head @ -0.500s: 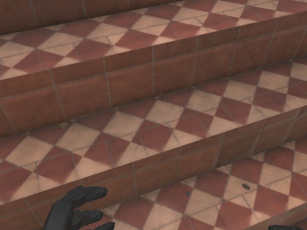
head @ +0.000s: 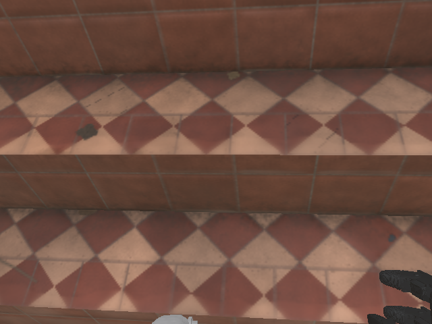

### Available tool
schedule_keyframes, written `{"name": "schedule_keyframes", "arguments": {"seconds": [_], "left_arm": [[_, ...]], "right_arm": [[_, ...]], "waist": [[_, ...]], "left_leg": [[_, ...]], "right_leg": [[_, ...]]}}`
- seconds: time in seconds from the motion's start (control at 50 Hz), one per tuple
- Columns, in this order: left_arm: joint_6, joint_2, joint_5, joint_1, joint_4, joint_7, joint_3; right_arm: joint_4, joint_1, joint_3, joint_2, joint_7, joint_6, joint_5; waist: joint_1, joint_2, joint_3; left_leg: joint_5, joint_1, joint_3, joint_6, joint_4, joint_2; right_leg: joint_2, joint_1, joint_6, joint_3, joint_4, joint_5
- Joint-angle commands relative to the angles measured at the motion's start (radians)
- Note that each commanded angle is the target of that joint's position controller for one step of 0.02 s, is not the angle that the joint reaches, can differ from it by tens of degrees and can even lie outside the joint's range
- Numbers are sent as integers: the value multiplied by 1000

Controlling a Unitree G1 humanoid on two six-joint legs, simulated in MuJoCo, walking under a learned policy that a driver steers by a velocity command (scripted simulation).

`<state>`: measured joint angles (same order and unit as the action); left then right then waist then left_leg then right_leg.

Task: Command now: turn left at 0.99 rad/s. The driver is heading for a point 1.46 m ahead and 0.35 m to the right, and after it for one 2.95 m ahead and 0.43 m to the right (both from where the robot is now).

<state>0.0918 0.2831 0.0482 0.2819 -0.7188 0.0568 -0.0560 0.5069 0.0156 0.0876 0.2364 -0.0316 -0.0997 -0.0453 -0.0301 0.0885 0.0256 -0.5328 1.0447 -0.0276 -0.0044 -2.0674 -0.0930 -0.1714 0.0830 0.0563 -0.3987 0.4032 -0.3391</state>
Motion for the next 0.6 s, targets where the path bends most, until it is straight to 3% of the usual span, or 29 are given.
{"name": "schedule_keyframes", "arguments": {"seconds": [0.02, 0.04, 0.06, 0.08, 0.12, 0.14, 0.16, 0.18, 0.2, 0.22, 0.24, 0.26, 0.28, 0.3, 0.32, 0.34, 0.38, 0.4, 0.42, 0.46, 0.48, 0.5, 0.52, 0.54, 0.56, 0.58, 0.6], "left_arm": [[-7, 184, -11, 59, 9, -7, -53], [-26, 173, -6, 42, 7, -18, -51], [-35, 182, 2, 68, -3, -21, -57], [-34, 190, 13, 69, -7, -25, -60], [-31, 177, 27, 101, -14, -22, -59], [-46, 178, 16, -9, 9, -36, -47], [-44, 186, 5, 71, 6, -44, -43], [-32, 198, -7, 71, 22, -58, -32], [-5, 183, 5, -36, 106, -67, -9], [7, 146, 35, -142, 180, -100, 23], [11, 55, 33, -132, 192, -123, 54], [19, -22, 8, -198, 219, -113, 56], [19, -30, 9, -228, 235, -104, 55], [16, -39, 1, -147, 208, -90, 43], [15, -24, -12, -86, 180, -69, 24], [3, 2, -13, -17, 173, -49, 4], [-41, 59, -29, 90, 164, -25, -27], [-65, 65, -36, 108, 173, -19, -31], [-87, 80, -40, 174, 156, -15, -41], [-132, 77, -38, 250, 128, -8, -51], [-138, 46, -51, 280, 123, -18, -43], [-142, 53, -78, 340, 100, -28, -44], [-139, 32, -64, 430, 47, -34, -54], [-137, -17, -47, 459, -13, -41, -37], [-108, -96, -30, 373, -5, -57, -16], [-72, -184, -36, 175, 55, -55, 32], [-58, -134, -28, -62, 121, -30, 18]], "right_arm": [[-144, -133, 0, 12, -4, 15, 2], [-164, -121, -11, 5, 3, 18, 1], [-209, -180, -25, -21, 5, 11, 5], [-221, -194, -30, -17, 6, 3, 10], [-224, -243, -41, -26, 5, 12, 5], [-164, -117, -48, -7, 7, 25, 49], [-123, -48, -33, 31, -6, 38, 67], [-97, 60, -30, 23, -24, 44, 58], [-52, 139, -8, 68, -48, 44, 54], [-25, 243, 11, 113, -74, 47, 45], [12, 285, 17, 149, -101, 58, 23], [10, 275, 22, 173, -110, 70, -17], [13, 233, 8, 109, -102, 86, -39], [28, 162, -10, 73, -80, 111, -68], [52, 94, -17, 59, -50, 137, -94], [66, 14, -22, 53, -20, 166, -93], [77, -133, -26, 35, 1, 208, -78], [63, -188, -31, 21, 7, 218, -65], [61, -253, -31, 30, 9, 224, -63], [59, -330, -30, 47, 20, 234, -62], [39, -393, -34, 58, 17, 237, -44], [42, -370, -40, 51, 15, 224, -28], [46, -364, -49, 16, 1, 202, -2], [49, -338, -81, -53, 1, 177, 18], [-2, -403, -97, -140, 23, 163, 9], [-94, -330, -147, -286, 50, 168, -61], [-154, -167, -142, -282, 72, 174, -93]], "waist": [[-16, -288, -29], [12, -288, -18], [9, -348, -32], [2, -345, -53], [-16, -266, -84], [59, -174, -163], [37, -106, -284], [84, -57, -433], [134, 85, -503], [180, 174, -546], [158, 249, -587], [120, 217, -516], [101, 95, -405], [20, -3, -267], [-29, -34, -198], [-98, 3, -174], [-214, -1, -118], [-251, 1, -87], [-305, -51, -68], [-359, -106, -42], [-394, -55, -33], [-399, -76, -29], [-450, -180, -29], [-402, -276, -105], [-332, -302, -49], [-94, -248, -15], [100, -227, -58]], "left_leg": [[-39, 301, -4, -14, 48, -39], [-46, 252, 31, -6, 280, -71], [-103, 214, 41, -39, 379, -99], [-93, 182, 73, -61, 437, -108], [-105, 163, 75, -97, 539, -109], [-186, -217, 201, -101, 862, -13], [-108, -538, 214, -97, 997, 97], [66, -932, 141, -118, 1077, 135], [183, -1246, -76, -170, 1158, 94], [209, -1359, -253, -177, 1299, 54], [225, -1314, -359, -181, 1290, -1], [370, -1198, -362, -193, 1193, -88], [341, -974, -323, -170, 1141, -117], [314, -767, -264, -145, 1141, -142], [273, -622, -240, -158, 1189, -177], [243, -547, -234, -158, 1236, -205], [174, -394, -232, -175, 1316, -267], [178, -357, -218, -166, 1374, -281], [161, -324, -156, -162, 1391, -265], [164, -309, 4, -122, 1415, -202], [322, -376, 30, -94, 1416, -198], [463, -455, 159, -58, 1352, -136], [614, -511, 238, -65, 991, -43], [221, -330, 216, -118, 698, 10], [63, -140, 132, -54, 277, 125], [288, -148, -55, -23, 85, 164], [427, -96, -132, 13, 136, 147]], "right_leg": [[-301, -355, -253, 171, -96, 776], [-233, -325, -222, 117, -96, 689], [-230, -308, -207, 111, -137, 617], [-245, -322, -211, 106, -177, 475], [-222, -390, -199, 81, -149, 414], [-122, -205, -197, -13, -52, 605], [-102, -136, -192, 17, 150, 802], [-93, 90, -144, 40, 341, 753], [-14, 451, -101, 61, 626, 393], [64, 707, -77, 166, 1015, -57], [111, 795, -57, 289, 1375, -109], [139, 865, -57, 423, 1540, -85], [161, 835, -82, 460, 1564, -90], [202, 793, -98, 451, 1563, -39], [264, 763, -102, 430, 1660, 25], [283, 750, -96, 409, 1742, 65], [273, 709, -67, 429, 1759, 54], [235, 711, -75, 479, 1668, 13], [242, 653, -81, 421, 1578, 56], [246, 540, -129, 309, 1321, 132], [199, 529, -168, 367, 1080, 42], [223, 405, -222, 263, 637, -138], [214, 303, -294, 227, 326, 34], [302, 75, -312, 149, 346, 180], [290, 149, -410, 510, 398, 89], [302, 373, -407, 1012, 205, -112], [149, 468, -395, 1542, -150, -544]]}}
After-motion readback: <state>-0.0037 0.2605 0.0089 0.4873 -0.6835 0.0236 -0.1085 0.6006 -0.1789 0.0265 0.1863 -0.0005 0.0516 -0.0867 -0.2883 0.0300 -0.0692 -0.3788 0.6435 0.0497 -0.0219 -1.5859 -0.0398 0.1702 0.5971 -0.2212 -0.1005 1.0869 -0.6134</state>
